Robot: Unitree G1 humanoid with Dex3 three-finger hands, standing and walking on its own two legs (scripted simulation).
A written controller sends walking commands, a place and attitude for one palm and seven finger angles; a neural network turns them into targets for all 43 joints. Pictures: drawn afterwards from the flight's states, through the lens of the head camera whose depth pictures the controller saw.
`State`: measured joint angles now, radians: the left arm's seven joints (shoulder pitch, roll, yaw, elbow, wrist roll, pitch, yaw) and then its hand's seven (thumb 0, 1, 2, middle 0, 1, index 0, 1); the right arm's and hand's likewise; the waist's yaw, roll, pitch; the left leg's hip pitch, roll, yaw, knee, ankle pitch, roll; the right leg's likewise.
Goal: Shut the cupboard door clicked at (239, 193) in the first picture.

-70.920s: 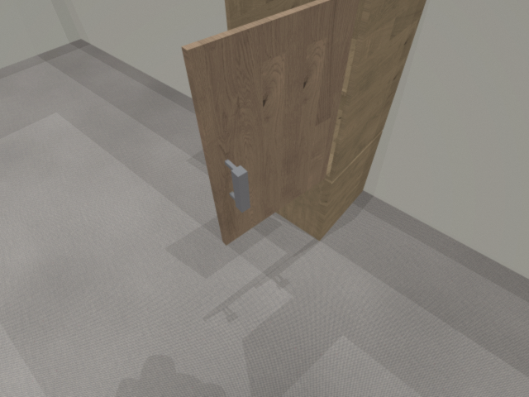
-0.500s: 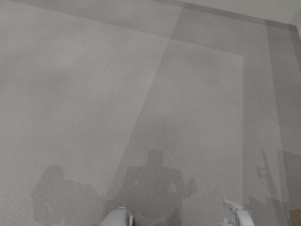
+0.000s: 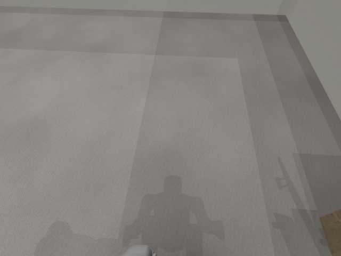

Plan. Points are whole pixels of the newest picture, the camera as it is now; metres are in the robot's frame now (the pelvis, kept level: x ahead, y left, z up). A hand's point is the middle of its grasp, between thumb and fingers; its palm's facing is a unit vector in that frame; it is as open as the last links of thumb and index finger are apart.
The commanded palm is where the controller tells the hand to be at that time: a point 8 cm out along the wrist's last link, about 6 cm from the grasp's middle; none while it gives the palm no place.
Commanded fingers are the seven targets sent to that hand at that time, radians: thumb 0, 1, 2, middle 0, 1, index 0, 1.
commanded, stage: turn to face it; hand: left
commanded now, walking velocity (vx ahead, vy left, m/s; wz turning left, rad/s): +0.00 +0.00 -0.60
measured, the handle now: out of the picture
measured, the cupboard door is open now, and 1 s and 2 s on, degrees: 12 12 12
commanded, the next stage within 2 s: none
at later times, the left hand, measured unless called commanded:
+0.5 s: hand (123, 230) +0.19 +0.15 -0.14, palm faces -0.30 -0.90 -0.31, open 7.4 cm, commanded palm none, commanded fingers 0.00 0.90 0.90 -0.20 -0.30 -0.20 -0.30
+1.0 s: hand (126, 233) +0.19 +0.15 -0.17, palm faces -0.51 -0.84 -0.19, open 7.4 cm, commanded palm none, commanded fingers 0.00 0.90 0.90 -0.20 -0.30 -0.20 -0.30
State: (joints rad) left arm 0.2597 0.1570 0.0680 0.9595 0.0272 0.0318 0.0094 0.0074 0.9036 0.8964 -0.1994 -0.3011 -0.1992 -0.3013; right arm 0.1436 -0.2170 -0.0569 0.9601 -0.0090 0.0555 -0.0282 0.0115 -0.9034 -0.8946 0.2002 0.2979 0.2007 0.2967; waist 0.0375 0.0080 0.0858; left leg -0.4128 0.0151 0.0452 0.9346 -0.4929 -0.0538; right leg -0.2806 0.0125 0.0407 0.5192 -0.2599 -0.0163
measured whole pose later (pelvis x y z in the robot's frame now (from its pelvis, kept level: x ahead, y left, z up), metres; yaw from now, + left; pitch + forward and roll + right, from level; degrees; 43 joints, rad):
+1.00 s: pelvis +0.01 +0.01 +0.00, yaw -35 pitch +1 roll -2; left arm 0.19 0.27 0.09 0.90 0.02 0.08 -0.04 0.01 0.91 0.90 -0.20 -0.30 -0.20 -0.30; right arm 0.17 -0.20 -0.01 0.85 -0.03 0.01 -0.03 0.01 -0.90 -0.89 0.20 0.30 0.20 0.30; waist 0.03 -0.04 0.09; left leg -0.25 0.07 0.07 0.52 -0.28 0.00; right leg -0.50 0.05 0.02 1.07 -0.47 0.04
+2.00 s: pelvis -0.01 -0.05 -0.01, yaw -68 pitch +1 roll -1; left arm 0.17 0.25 0.07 0.90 0.02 0.05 -0.04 0.01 0.91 0.90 -0.19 -0.30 -0.19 -0.30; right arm 0.24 -0.22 -0.03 0.92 -0.03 0.03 -0.02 0.01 -0.90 -0.89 0.20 0.30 0.21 0.30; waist 0.00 0.02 0.08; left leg -0.26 0.15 0.15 0.60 -0.34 -0.06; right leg -0.29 -0.01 -0.06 0.60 -0.29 0.01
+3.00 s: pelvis -0.01 -0.23 +0.01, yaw -73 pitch +0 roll -1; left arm 0.30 0.13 0.03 1.11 0.02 -0.04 0.01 0.00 0.92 0.90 -0.20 -0.30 -0.20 -0.30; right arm 0.24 -0.17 -0.04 1.05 -0.02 -0.01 -0.01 0.01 -0.93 -0.89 0.20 0.30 0.20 0.30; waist 0.01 0.01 0.03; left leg -0.42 0.07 0.08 0.69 -0.27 -0.03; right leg -0.13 0.02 -0.14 0.36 -0.23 -0.06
